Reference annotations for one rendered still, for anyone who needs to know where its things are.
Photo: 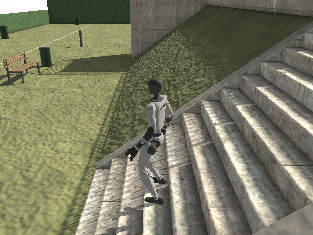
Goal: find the humanoid robot torso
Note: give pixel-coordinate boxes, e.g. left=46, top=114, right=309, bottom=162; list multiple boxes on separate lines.
left=147, top=99, right=166, bottom=148

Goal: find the robot right upper arm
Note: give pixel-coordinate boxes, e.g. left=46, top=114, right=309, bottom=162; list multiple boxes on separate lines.
left=161, top=95, right=173, bottom=118

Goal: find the robot left upper arm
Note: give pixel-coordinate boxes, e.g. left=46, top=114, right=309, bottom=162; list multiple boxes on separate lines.
left=145, top=103, right=157, bottom=133

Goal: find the left robot hand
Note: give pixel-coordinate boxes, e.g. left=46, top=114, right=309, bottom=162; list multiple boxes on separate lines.
left=125, top=147, right=138, bottom=161

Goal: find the right robot foot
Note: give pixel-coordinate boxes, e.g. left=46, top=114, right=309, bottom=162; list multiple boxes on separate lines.
left=153, top=177, right=166, bottom=184

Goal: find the robot left forearm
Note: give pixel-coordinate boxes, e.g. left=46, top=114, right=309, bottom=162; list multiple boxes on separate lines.
left=135, top=127, right=154, bottom=151

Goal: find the robot right forearm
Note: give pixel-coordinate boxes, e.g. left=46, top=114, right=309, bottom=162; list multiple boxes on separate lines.
left=162, top=116, right=173, bottom=130

